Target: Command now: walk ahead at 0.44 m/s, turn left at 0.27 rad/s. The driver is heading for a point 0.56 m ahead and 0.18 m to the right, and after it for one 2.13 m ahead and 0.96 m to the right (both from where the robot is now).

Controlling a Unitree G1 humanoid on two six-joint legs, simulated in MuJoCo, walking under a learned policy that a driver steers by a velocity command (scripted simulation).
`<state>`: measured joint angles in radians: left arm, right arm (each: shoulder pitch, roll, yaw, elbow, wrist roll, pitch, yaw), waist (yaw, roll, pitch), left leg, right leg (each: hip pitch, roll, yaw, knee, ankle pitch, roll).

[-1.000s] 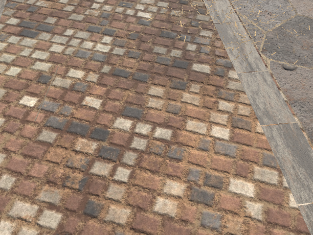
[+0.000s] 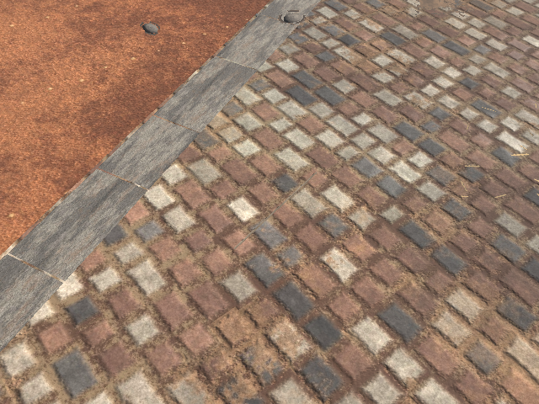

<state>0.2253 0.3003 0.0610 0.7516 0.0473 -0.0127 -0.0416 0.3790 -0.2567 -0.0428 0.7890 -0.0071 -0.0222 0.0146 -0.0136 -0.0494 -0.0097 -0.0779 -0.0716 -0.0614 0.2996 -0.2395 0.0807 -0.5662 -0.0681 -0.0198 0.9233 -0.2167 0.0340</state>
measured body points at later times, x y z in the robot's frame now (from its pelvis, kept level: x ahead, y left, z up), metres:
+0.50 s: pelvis +0.26 -0.07 -0.01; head +0.29 -0.08 +0.44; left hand +0.34 +0.20 -0.13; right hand +0.35 -0.34 -0.13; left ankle +0.32 +0.09 -0.67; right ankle +0.26 -0.12 -0.75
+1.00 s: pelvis +0.49 -0.07 -0.01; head +0.53 -0.07 +0.44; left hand +0.70 +0.15 -0.14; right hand +0.49 -0.36 -0.11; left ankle +0.59 -0.01 -0.75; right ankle +0.41 -0.15 -0.66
